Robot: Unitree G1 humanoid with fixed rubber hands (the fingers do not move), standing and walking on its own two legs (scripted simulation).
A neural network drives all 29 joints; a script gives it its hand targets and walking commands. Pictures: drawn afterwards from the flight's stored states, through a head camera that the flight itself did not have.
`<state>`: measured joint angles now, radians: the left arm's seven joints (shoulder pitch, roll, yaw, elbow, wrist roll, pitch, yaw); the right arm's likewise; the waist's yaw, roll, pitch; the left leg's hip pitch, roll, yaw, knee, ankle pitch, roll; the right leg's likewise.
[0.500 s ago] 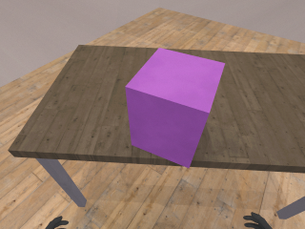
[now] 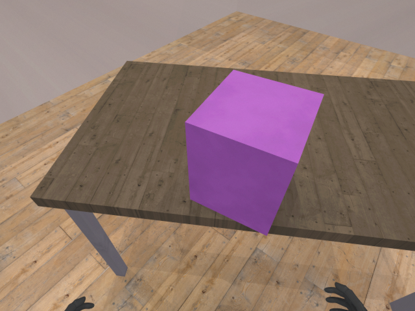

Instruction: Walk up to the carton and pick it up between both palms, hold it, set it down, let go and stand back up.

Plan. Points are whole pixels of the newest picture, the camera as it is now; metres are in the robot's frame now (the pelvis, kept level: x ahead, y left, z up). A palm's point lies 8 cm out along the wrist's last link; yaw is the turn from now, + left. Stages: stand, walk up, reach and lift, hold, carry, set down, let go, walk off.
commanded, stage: walk up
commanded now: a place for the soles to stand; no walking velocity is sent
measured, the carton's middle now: (250, 152) +0.44 -0.08 +0.06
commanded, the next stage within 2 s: reach and lift in 0.10 s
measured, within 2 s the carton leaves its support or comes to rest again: neither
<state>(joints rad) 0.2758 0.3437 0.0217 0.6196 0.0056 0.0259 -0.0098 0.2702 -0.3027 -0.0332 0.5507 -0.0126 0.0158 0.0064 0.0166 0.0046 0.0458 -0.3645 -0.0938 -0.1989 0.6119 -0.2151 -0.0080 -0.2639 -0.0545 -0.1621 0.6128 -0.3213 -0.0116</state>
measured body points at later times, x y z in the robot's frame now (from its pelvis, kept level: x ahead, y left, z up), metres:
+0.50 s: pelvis +0.03 -0.02 +0.02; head +0.02 +0.01 +0.47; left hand +0.25 +0.24 -0.06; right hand +0.19 -0.26 -0.04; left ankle +0.07 +0.12 -0.73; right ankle +0.01 -0.11 -0.73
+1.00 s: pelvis +0.08 +0.02 +0.02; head +0.08 +0.03 +0.47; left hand +0.29 +0.23 -0.01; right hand +0.23 -0.23 -0.01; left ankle +0.07 +0.12 -0.73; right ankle +0.01 -0.11 -0.73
